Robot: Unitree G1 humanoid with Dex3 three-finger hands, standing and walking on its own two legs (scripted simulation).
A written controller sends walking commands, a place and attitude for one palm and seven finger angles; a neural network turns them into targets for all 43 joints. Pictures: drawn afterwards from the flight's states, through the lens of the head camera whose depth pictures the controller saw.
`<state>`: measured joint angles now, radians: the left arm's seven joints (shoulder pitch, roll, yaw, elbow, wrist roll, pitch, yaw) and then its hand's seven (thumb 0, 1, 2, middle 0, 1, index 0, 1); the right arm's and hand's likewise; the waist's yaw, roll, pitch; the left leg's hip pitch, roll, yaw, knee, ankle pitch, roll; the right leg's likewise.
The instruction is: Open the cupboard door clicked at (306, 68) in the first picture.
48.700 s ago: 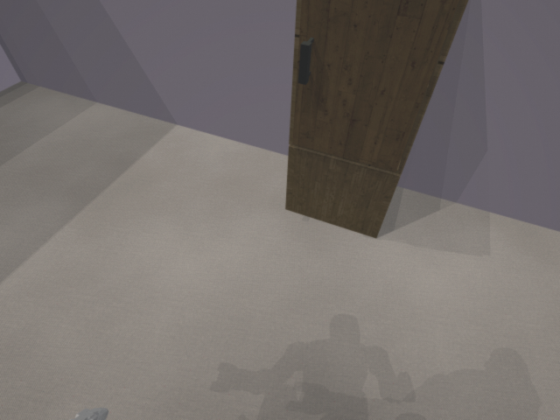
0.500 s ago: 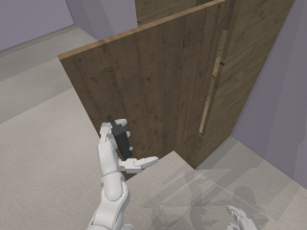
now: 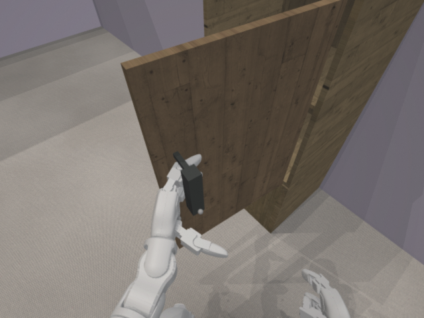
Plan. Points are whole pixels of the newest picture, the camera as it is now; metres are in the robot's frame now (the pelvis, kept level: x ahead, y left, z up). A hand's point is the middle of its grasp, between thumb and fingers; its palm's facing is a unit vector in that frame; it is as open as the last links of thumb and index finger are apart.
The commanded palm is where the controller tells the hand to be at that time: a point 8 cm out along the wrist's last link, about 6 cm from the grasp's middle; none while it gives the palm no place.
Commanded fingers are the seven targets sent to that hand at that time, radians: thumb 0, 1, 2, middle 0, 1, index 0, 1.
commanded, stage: slide the hand sideways off the handle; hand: left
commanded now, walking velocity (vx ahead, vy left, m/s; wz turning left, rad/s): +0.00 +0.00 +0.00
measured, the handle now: (187, 183) +0.35 +0.07 +0.07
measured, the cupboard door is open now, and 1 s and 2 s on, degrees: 83 84 84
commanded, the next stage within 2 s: draw the hand back to the body in 1.08 s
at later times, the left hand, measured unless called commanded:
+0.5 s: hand (182, 233) +0.25 +0.07 +0.06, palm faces -0.13 -0.99 +0.00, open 16.3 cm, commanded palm +0.24 +0.12 +0.07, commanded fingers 0.00 -0.50 0.30 -0.15 -0.30 -0.15 -0.30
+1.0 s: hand (149, 251) +0.22 +0.12 +0.06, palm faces -0.09 -1.00 -0.03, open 16.3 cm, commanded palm +0.20 +0.18 +0.07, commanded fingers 0.00 -0.50 0.30 -0.15 -0.30 -0.15 -0.30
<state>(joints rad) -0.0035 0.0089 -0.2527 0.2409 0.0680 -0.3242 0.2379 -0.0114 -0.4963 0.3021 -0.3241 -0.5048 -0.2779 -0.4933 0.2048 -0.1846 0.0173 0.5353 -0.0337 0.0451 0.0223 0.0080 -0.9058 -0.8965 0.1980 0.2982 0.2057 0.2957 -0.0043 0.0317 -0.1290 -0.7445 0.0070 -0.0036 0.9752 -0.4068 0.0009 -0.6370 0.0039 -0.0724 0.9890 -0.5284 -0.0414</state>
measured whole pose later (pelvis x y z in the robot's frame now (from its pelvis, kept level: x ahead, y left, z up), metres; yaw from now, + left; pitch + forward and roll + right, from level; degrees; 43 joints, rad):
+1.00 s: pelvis +0.01 +0.00 -0.01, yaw -1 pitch +11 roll -1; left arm 0.45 0.17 -0.05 -0.16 -0.15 -0.32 -0.11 -0.01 -0.50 0.30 -0.15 -0.31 -0.15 -0.30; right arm 0.26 -0.23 0.02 0.43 0.01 -0.04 -0.02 0.01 -0.90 -0.90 0.20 0.30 0.21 0.30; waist 0.00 0.04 -0.13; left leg -0.78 0.02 -0.01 1.05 -0.46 -0.01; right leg -0.66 0.02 -0.08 1.03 -0.56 -0.04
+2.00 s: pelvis +0.03 +0.03 +0.05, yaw -1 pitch +1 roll -1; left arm 0.55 0.31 0.13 -0.42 -0.05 -0.02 0.12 -0.01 -0.06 0.49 -0.17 -0.31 -0.17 -0.30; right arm 0.25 -0.22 0.07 0.53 0.02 -0.08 -0.10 0.01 -0.90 -0.90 0.20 0.30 0.21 0.30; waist 0.05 0.05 -0.05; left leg -0.36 0.00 0.02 0.66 -0.32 0.04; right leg -0.23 0.00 -0.04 0.60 -0.38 0.00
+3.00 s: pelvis +0.03 +0.00 +0.06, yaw -2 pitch -2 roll -1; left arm 0.47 0.37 0.39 -0.39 -0.06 -0.12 0.11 0.02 0.89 0.90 -0.21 -0.31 -0.21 -0.30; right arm 0.18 -0.23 0.02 0.60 0.01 -0.04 -0.07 0.01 -0.90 -0.90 0.20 0.30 0.21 0.30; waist 0.05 0.06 0.01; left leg -0.19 0.03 0.03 0.47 -0.24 0.00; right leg -0.06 0.04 -0.03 0.37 -0.28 -0.03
